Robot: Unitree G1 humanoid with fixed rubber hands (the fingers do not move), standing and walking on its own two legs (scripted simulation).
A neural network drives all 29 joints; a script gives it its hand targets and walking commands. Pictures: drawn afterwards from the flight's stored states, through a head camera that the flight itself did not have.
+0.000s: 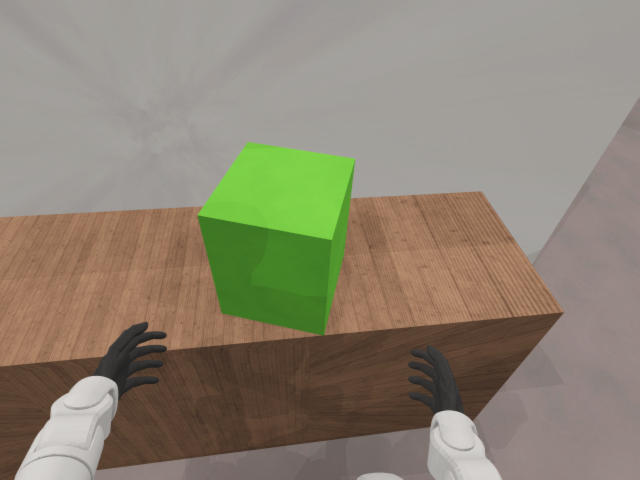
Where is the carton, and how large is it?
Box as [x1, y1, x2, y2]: [197, 142, 354, 335]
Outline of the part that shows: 247,142 197,215 222,313 323,335 343,255 354,159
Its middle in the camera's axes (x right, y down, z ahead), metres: -0.06 +0.00 +0.71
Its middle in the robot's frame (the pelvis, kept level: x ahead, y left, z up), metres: +0.53 +0.03 -0.03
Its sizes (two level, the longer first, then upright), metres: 0.210 0.200 0.250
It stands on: a pedestal, 0.58 m high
